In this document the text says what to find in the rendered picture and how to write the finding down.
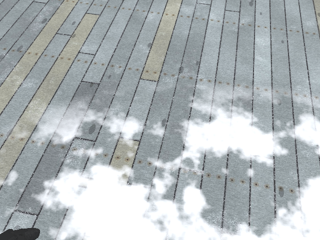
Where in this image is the left robot hand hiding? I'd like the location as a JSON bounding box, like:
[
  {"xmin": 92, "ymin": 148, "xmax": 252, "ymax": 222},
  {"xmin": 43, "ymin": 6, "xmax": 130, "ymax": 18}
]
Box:
[{"xmin": 0, "ymin": 228, "xmax": 40, "ymax": 240}]

